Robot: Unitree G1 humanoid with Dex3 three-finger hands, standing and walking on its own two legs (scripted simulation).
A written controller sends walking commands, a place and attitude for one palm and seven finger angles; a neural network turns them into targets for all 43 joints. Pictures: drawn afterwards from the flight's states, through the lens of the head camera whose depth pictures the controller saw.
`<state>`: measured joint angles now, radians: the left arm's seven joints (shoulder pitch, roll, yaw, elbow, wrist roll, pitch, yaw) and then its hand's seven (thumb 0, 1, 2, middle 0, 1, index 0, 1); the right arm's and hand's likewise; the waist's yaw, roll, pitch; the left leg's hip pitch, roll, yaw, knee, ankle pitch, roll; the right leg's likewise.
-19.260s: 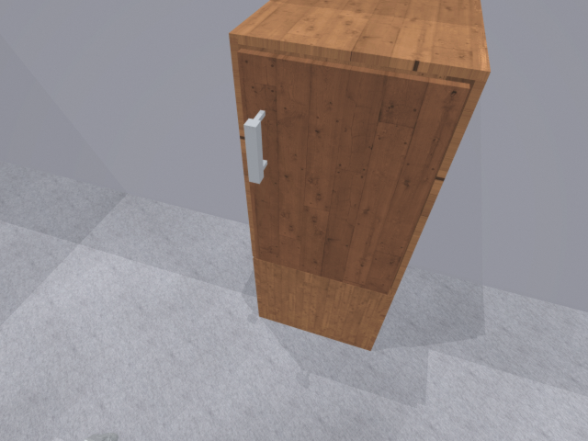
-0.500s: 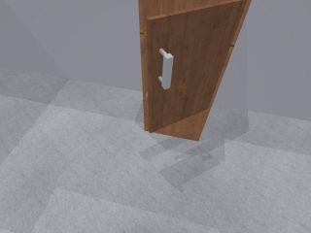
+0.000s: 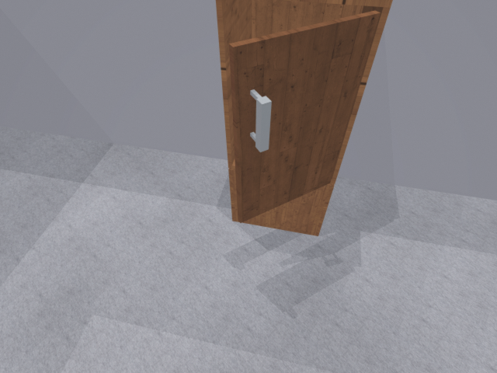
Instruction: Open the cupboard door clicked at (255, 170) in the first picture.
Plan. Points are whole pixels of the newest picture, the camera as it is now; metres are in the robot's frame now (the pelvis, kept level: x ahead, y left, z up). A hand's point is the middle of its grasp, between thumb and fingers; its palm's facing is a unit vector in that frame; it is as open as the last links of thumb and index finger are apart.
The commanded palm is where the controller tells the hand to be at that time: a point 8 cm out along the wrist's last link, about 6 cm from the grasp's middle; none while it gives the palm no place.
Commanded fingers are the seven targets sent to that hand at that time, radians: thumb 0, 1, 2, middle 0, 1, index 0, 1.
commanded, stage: let the arm hang, fingers relaxed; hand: left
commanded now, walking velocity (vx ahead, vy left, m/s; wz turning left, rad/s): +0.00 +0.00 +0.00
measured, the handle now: (258, 120) +0.63 +0.01 +0.05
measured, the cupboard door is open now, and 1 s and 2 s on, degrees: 41 41 41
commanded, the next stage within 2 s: look to check the result in 0.10 s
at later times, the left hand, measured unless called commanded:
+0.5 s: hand out of the picture +0.02 +0.17 -0.17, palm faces +0.04 -0.98 -0.20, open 7.4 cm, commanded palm none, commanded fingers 0.00 0.90 0.90 -0.20 -0.30 -0.20 -0.30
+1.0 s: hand out of the picture +0.04 +0.17 -0.18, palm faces -0.01 -0.98 -0.21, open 7.4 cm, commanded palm none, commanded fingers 0.00 0.90 0.90 -0.20 -0.30 -0.20 -0.30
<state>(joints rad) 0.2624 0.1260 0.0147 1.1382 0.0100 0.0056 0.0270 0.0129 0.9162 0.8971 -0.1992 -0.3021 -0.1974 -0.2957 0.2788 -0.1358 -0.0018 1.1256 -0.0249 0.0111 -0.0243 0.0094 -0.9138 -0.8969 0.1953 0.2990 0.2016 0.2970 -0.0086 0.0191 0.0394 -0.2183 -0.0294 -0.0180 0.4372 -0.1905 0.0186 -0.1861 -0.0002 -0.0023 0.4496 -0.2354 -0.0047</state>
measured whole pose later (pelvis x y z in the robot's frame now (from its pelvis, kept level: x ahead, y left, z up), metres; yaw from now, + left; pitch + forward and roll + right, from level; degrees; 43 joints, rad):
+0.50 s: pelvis +0.01 -0.01 +0.00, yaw +0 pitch -1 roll +0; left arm 0.24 0.15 0.02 1.14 0.01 0.00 0.02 0.01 0.90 0.90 -0.20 -0.30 -0.20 -0.30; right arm 0.26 -0.15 0.00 1.13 -0.02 0.01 -0.03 0.00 -0.91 -0.90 0.19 0.30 0.20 0.30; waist -0.01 0.02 0.06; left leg -0.20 -0.02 -0.03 0.42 -0.19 0.01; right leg -0.16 0.01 -0.01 0.42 -0.23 -0.02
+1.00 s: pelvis +0.01 -0.01 +0.00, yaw -4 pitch -1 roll +0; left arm 0.23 0.17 0.06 1.09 0.01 0.04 0.01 0.01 0.90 0.90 -0.20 -0.30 -0.20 -0.30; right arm 0.20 -0.17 -0.03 1.07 -0.02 0.03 -0.04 0.00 -0.91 -0.90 0.20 0.30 0.20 0.30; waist 0.01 0.01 0.08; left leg -0.23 0.02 0.04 0.49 -0.25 0.00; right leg -0.22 0.05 0.05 0.49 -0.26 -0.03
